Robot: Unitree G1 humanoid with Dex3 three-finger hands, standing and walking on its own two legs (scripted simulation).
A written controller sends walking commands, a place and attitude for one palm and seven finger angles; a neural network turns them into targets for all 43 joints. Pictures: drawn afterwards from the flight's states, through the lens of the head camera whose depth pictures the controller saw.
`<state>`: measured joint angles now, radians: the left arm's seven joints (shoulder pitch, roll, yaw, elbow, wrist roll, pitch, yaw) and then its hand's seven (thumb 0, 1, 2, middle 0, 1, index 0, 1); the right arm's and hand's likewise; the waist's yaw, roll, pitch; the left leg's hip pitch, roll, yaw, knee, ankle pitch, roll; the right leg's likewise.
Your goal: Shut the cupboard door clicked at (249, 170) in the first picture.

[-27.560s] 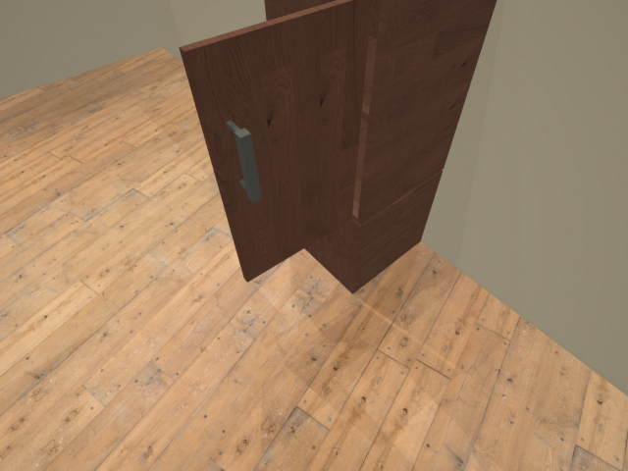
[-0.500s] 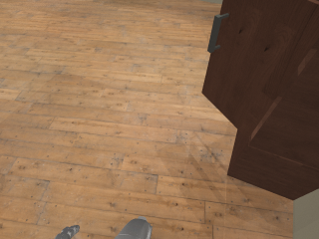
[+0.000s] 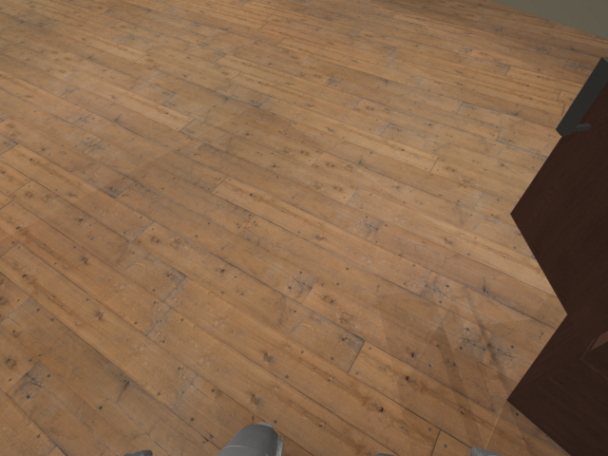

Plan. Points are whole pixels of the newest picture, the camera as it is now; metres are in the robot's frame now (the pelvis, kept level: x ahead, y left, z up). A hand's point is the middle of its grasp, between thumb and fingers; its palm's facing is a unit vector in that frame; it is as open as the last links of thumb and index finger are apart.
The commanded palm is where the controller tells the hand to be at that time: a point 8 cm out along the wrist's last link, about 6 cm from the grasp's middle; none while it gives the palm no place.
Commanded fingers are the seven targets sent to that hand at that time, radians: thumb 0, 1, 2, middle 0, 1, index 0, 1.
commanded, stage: walk to a spot facing it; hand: left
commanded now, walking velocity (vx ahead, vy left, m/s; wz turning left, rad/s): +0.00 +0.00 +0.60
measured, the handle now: (595, 98) +0.72 -0.48 +0.06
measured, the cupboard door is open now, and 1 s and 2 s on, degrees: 53 53 53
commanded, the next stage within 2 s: turn to face it in 1.44 s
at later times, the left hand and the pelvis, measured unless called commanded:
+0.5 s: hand out of the picture +0.09 +0.24 -0.13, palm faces +0.27 -0.94 -0.23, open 7.4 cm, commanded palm none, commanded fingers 0.00 0.90 0.90 -0.20 -0.30 -0.20 -0.30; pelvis +0.05 +0.02 +0.02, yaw +16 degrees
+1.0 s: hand out of the picture +0.05 +0.17 -0.15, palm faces +0.64 -0.74 -0.19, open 7.3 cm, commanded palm none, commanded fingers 0.00 0.90 0.90 -0.20 -0.30 -0.20 -0.30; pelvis +0.19 +0.05 +0.02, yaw +37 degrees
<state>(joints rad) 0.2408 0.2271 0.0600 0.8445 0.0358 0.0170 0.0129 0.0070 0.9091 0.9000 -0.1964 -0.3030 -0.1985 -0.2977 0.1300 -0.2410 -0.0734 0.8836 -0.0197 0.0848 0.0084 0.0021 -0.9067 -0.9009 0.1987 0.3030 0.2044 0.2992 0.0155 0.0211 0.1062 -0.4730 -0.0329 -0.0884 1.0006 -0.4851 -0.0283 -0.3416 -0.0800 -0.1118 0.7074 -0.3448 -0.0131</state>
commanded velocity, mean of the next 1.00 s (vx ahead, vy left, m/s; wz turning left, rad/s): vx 0.30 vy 0.00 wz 0.54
